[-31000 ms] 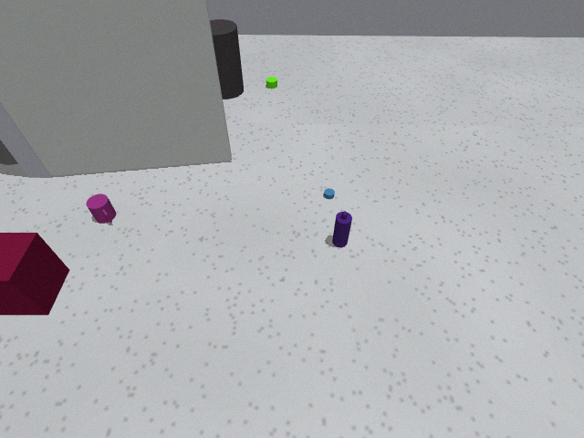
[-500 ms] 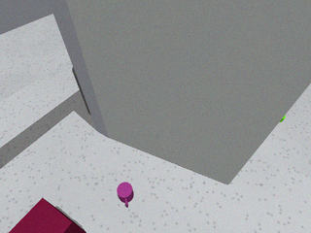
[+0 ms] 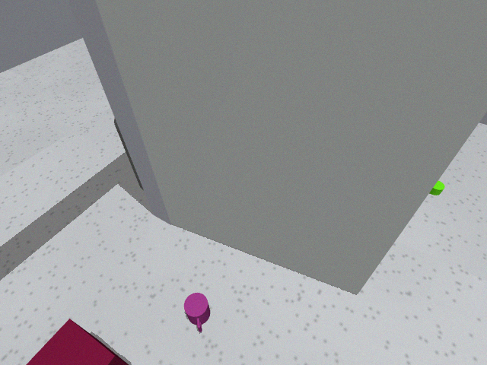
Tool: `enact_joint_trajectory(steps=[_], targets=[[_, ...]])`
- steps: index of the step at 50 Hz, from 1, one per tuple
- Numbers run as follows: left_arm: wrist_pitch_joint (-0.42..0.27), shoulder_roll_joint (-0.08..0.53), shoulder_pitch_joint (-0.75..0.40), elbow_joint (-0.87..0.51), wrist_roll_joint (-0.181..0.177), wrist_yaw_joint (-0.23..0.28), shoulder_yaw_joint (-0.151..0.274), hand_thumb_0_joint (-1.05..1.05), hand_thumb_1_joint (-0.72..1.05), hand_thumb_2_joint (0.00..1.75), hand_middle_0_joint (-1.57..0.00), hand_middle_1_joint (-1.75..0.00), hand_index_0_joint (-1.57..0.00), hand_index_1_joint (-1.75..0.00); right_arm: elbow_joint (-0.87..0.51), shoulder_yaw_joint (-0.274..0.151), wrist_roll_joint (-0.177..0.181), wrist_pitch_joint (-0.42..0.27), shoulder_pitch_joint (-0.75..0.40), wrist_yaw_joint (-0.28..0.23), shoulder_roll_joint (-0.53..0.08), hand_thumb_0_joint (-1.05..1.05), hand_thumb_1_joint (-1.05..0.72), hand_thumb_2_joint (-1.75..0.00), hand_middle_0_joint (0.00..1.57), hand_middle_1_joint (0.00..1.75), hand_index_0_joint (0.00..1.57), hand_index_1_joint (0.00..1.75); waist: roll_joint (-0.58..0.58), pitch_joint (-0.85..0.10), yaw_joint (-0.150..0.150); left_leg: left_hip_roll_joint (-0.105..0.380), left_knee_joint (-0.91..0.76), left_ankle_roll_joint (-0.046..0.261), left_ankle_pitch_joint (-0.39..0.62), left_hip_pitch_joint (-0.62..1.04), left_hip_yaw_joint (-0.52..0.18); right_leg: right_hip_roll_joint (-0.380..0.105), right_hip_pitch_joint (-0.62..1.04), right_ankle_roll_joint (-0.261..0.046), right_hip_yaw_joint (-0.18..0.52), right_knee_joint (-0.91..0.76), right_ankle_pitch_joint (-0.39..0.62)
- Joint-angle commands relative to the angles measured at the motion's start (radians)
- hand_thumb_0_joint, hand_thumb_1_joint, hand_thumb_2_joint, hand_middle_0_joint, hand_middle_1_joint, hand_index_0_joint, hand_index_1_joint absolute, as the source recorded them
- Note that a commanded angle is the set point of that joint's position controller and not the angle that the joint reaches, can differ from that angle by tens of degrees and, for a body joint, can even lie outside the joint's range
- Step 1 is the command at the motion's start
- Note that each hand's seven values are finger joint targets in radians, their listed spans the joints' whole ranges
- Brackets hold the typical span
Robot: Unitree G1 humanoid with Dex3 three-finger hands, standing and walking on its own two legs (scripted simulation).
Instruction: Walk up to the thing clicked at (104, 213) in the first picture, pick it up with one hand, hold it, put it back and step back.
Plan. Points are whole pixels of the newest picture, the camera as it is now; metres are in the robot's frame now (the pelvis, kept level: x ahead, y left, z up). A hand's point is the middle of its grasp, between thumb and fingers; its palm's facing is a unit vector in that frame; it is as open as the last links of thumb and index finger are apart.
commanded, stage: stand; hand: left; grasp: from above
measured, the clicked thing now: (198, 313) +0.44 +0.21 -0.73
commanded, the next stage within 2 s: step back in 1.60 s
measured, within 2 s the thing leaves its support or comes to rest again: neither
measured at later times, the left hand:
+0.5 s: hand out of the picture +0.07 +0.23 -0.16, palm faces +0.02 -0.94 -0.34, open 7.4 cm
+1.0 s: hand out of the picture +0.10 +0.23 -0.15, palm faces +0.01 -0.94 -0.34, open 7.4 cm
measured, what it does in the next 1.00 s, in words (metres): stands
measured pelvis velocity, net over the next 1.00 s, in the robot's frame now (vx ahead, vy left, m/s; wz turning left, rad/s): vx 0.02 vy -0.01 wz -0.02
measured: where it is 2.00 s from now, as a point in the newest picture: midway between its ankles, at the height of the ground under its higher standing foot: outside the picture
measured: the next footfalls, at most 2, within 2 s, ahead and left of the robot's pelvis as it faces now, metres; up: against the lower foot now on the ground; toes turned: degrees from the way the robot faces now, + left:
none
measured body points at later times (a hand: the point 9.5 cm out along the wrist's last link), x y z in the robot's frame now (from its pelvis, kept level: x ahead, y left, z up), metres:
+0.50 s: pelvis +0.01 -0.01 +0.00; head +0.01 -0.02 +0.45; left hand +0.07 +0.28 -0.13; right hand +0.06 -0.30 -0.14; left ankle +0.01 +0.13 -0.74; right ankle +0.01 -0.14 -0.74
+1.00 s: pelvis +0.02 -0.01 +0.00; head +0.02 -0.02 +0.45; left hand +0.10 +0.28 -0.13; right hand +0.09 -0.30 -0.14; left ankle +0.01 +0.13 -0.74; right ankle +0.01 -0.14 -0.74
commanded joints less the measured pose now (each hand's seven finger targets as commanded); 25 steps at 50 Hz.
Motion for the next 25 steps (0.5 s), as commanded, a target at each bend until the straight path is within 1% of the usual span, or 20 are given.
enact_joint_trajectory(steps=[1, 3, 5, 7, 8, 12, 13, 15, 16, 17, 18, 19, 20, 21, 23, 24, 25], targets=[[-0.02, 0.191, -0.045, -0.052, 0.0, 0.008, 0.029, 0.0, 0.9, 0.9, -0.2, -0.3, -0.2, -0.3, -0.057, -0.03, -0.003, -0.026, -0.04, -0.016, -0.187, 0.0, -0.9, -0.9, 0.2, 0.3, 0.2, 0.3, -0.007, -0.032, -0.001, 0.083, -0.092, 0.031, 0.101, -0.025, -0.075, -0.077, -0.001, -0.036, 0.081, -0.086, 0.1], [-0.02, 0.195, -0.051, -0.052, -0.003, 0.007, 0.029, 0.0, 0.9, 0.9, -0.2, -0.3, -0.2, -0.3, -0.051, -0.028, 0.0, -0.027, -0.045, -0.015, -0.191, 0.0, -0.9, -0.9, 0.2, 0.3, 0.2, 0.3, -0.004, -0.032, 0.0, 0.087, -0.092, 0.028, 0.119, -0.017, -0.076, -0.076, 0.002, -0.037, 0.082, -0.088, 0.108], [-0.019, 0.199, -0.055, -0.048, -0.002, 0.005, 0.029, 0.0, 0.9, 0.9, -0.2, -0.3, -0.2, -0.3, -0.048, -0.025, -0.001, -0.025, -0.045, -0.015, -0.191, 0.0, -0.9, -0.9, 0.2, 0.3, 0.2, 0.3, 0.0, -0.017, -0.001, 0.085, -0.101, 0.028, 0.081, -0.032, -0.073, -0.075, -0.003, -0.036, 0.081, -0.094, 0.084], [-0.02, 0.201, -0.059, -0.045, -0.001, 0.005, 0.028, 0.0, 0.9, 0.9, -0.2, -0.3, -0.2, -0.3, -0.048, -0.024, 0.0, -0.025, -0.054, -0.014, -0.195, 0.0, -0.9, -0.9, 0.2, 0.3, 0.2, 0.3, -0.015, -0.03, 0.002, 0.092, -0.097, 0.028, 0.111, -0.017, -0.076, -0.078, 0.0, -0.039, 0.082, -0.095, 0.096], [-0.02, 0.199, -0.062, -0.044, -0.002, 0.004, 0.027, 0.0, 0.9, 0.9, -0.2, -0.3, -0.2, -0.3, -0.047, -0.023, 0.001, -0.024, -0.053, -0.013, -0.197, 0.0, -0.9, -0.9, 0.2, 0.3, 0.2, 0.3, -0.013, -0.013, -0.001, 0.089, -0.097, 0.027, 0.1, -0.029, -0.072, -0.076, -0.004, -0.036, 0.083, -0.103, 0.086], [-0.019, 0.209, -0.075, -0.042, -0.004, 0.0, 0.029, 0.0, 0.9, 0.9, -0.2, -0.3, -0.2, -0.3, -0.039, -0.02, 0.0, -0.023, -0.054, -0.012, -0.205, 0.0, -0.9, -0.9, 0.2, 0.3, 0.2, 0.3, 0.002, -0.015, -0.001, 0.088, -0.112, 0.027, 0.04, -0.05, -0.071, -0.074, 0.007, -0.038, 0.086, -0.106, 0.041], [-0.019, 0.211, -0.073, -0.042, -0.003, 0.0, 0.028, 0.0, 0.9, 0.9, -0.2, -0.3, -0.2, -0.3, -0.044, -0.021, 0.001, -0.023, -0.065, -0.011, -0.205, 0.0, -0.9, -0.9, 0.2, 0.3, 0.2, 0.3, -0.007, -0.02, 0.001, 0.09, -0.112, 0.028, 0.047, -0.044, -0.073, -0.073, -0.001, -0.04, 0.084, -0.109, 0.033], [-0.021, 0.213, -0.086, -0.042, -0.004, -0.001, 0.027, 0.0, 0.9, 0.9, -0.2, -0.3, -0.2, -0.3, -0.041, -0.019, 0.001, -0.024, -0.064, -0.01, -0.204, 0.0, -0.9, -0.9, 0.2, 0.3, 0.2, 0.3, -0.014, -0.015, -0.003, 0.092, -0.108, 0.027, 0.065, -0.046, -0.071, -0.074, 0.003, -0.04, 0.086, -0.106, 0.042], [-0.022, 0.21, -0.091, -0.044, -0.004, -0.001, 0.028, 0.0, 0.9, 0.9, -0.2, -0.3, -0.2, -0.3, -0.042, -0.02, -0.001, -0.026, -0.063, -0.012, -0.212, 0.0, -0.9, -0.9, 0.2, 0.3, 0.2, 0.3, 0.0, -0.045, -0.003, 0.098, -0.101, 0.031, 0.089, -0.032, -0.069, -0.082, 0.018, -0.042, 0.091, -0.105, 0.087], [-0.021, 0.213, -0.088, -0.041, -0.005, -0.001, 0.027, 0.0, 0.9, 0.9, -0.2, -0.3, -0.2, -0.3, -0.037, -0.017, 0.002, -0.025, -0.06, -0.011, -0.207, 0.0, -0.9, -0.9, 0.2, 0.3, 0.2, 0.3, -0.002, -0.033, -0.003, 0.094, -0.107, 0.026, 0.084, -0.034, -0.069, -0.078, 0.008, -0.04, 0.087, -0.105, 0.085], [-0.023, 0.212, -0.082, -0.039, -0.006, -0.003, 0.027, 0.0, 0.9, 0.9, -0.2, -0.3, -0.2, -0.3, -0.037, -0.017, 0.003, -0.026, -0.065, -0.011, -0.209, 0.0, -0.9, -0.9, 0.2, 0.3, 0.2, 0.3, -0.005, -0.029, 0.0, 0.094, -0.107, 0.027, 0.081, -0.033, -0.071, -0.076, 0.009, -0.039, 0.087, -0.109, 0.07], [-0.023, 0.213, -0.085, -0.036, -0.004, -0.003, 0.027, 0.0, 0.9, 0.9, -0.2, -0.3, -0.2, -0.3, -0.039, -0.018, 0.002, -0.027, -0.072, -0.01, -0.212, 0.0, -0.9, -0.9, 0.2, 0.3, 0.2, 0.3, -0.017, -0.036, -0.002, 0.096, -0.104, 0.029, 0.097, -0.021, -0.07, -0.075, 0.002, -0.04, 0.083, -0.107, 0.08], [-0.024, 0.217, -0.095, -0.04, -0.007, -0.003, 0.029, 0.0, 0.9, 0.9, -0.2, -0.3, -0.2, -0.3, -0.038, -0.018, 0.001, -0.028, -0.063, -0.012, -0.216, 0.0, -0.9, -0.9, 0.2, 0.3, 0.2, 0.3, -0.011, -0.047, -0.006, 0.098, -0.101, 0.029, 0.118, -0.018, -0.065, -0.082, 0.015, -0.042, 0.092, -0.105, 0.124], [-0.025, 0.212, -0.087, -0.037, -0.008, -0.004, 0.026, 0.0, 0.9, 0.9, -0.2, -0.3, -0.2, -0.3, -0.036, -0.016, 0.003, -0.028, -0.066, -0.01, -0.214, 0.0, -0.9, -0.9, 0.2, 0.3, 0.2, 0.3, -0.009, -0.038, -0.002, 0.098, -0.104, 0.026, 0.116, -0.019, -0.068, -0.079, 0.009, -0.041, 0.086, -0.105, 0.113], [-0.024, 0.216, -0.097, -0.037, -0.009, -0.004, 0.027, 0.0, 0.9, 0.9, -0.2, -0.3, -0.2, -0.3, -0.031, -0.014, 0.003, -0.028, -0.06, -0.01, -0.214, 0.0, -0.9, -0.9, 0.2, 0.3, 0.2, 0.3, 0.0, -0.048, -0.008, 0.099, -0.105, 0.026, 0.113, -0.016, -0.063, -0.079, 0.015, -0.041, 0.088, -0.105, 0.115], [-0.023, 0.216, -0.092, -0.035, -0.01, -0.004, 0.027, 0.0, 0.9, 0.9, -0.2, -0.3, -0.2, -0.3, -0.034, -0.015, 0.002, -0.027, -0.071, -0.01, -0.214, 0.0, -0.9, -0.9, 0.2, 0.3, 0.2, 0.3, -0.005, -0.047, -0.001, 0.1, -0.104, 0.027, 0.111, -0.012, -0.066, -0.076, 0.009, -0.041, 0.083, -0.105, 0.103], [-0.023, 0.218, -0.096, -0.033, -0.009, -0.004, 0.027, 0.0, 0.9, 0.9, -0.2, -0.3, -0.2, -0.3, -0.031, -0.015, 0.003, -0.027, -0.064, -0.01, -0.219, 0.0, -0.9, -0.9, 0.2, 0.3, 0.2, 0.3, -0.005, -0.051, -0.007, 0.1, -0.108, 0.027, 0.109, -0.016, -0.065, -0.079, 0.016, -0.041, 0.087, -0.107, 0.108]])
